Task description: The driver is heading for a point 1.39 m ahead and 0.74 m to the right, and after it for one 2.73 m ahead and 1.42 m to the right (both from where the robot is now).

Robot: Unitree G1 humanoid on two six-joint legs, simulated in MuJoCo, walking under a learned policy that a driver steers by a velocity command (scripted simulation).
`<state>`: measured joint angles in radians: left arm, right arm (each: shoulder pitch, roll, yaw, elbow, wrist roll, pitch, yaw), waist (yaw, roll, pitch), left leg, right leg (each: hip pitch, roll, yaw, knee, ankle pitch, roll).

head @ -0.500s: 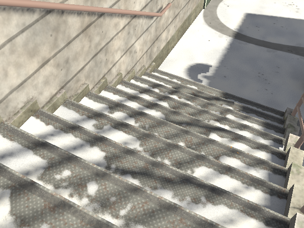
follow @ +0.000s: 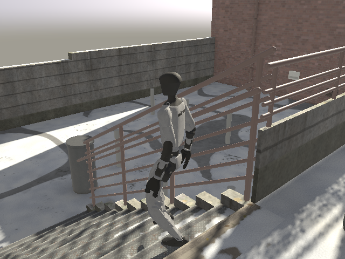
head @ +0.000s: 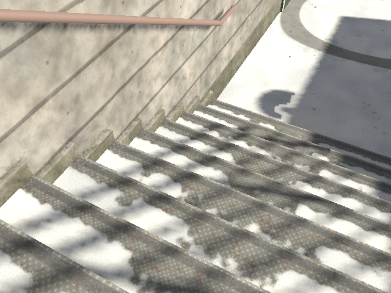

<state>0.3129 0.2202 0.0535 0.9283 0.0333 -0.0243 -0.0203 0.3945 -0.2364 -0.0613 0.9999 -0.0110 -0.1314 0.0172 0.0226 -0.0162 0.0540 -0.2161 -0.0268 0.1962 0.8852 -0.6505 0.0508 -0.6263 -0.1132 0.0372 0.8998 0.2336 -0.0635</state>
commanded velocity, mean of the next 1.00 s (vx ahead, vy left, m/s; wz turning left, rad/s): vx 1.00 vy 0.00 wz -0.84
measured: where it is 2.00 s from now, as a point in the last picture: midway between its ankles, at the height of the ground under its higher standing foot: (330, 199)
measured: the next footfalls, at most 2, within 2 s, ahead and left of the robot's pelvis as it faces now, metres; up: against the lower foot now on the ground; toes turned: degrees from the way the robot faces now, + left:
right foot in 0.12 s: +0.20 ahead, -0.08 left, -0.17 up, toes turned -8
left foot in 0.54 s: +0.57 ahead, -0.03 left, -0.34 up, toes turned -33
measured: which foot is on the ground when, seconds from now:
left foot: down 0.00-0.12, up 0.14-0.52, down 0.54-0.94, up 0.96-1.00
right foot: up 0.00-0.10, down 0.12-0.52, up 0.54-0.92, down 0.94-1.00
